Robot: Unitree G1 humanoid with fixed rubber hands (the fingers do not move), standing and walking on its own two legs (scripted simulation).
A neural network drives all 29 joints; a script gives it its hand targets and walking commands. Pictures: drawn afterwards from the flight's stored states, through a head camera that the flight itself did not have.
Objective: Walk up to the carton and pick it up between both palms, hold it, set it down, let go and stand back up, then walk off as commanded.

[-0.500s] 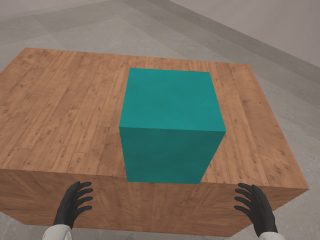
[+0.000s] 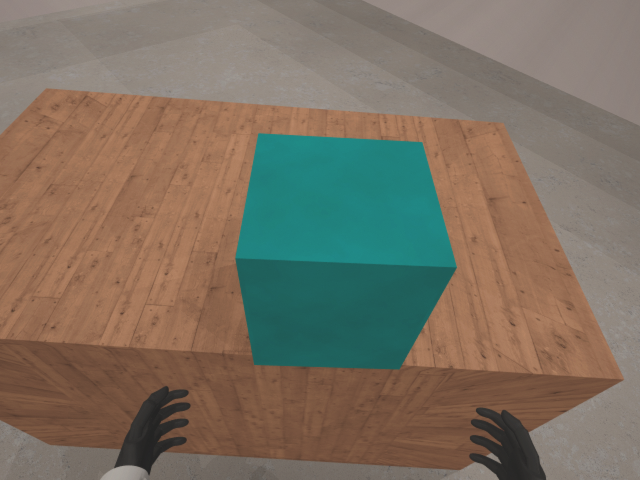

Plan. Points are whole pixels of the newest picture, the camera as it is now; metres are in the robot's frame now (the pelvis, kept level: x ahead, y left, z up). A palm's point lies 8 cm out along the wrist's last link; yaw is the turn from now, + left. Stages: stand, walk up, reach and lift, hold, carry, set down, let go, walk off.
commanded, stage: set down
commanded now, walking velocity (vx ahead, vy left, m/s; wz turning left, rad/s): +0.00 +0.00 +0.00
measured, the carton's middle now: (333, 259) +0.40 +0.01 +0.06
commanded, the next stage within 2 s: let go in 0.68 s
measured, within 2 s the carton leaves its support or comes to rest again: neither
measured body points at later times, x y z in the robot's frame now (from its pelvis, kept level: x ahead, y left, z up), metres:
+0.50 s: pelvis +0.01 +0.00 +0.00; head +0.04 +0.01 +0.45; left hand +0.18 +0.22 -0.09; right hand +0.18 -0.23 -0.07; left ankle +0.00 +0.13 -0.75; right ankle +0.00 -0.12 -0.75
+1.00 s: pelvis +0.01 +0.00 +0.00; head +0.04 +0.01 +0.45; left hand +0.18 +0.22 -0.10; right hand +0.18 -0.23 -0.08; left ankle +0.00 +0.13 -0.75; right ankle +0.00 -0.12 -0.75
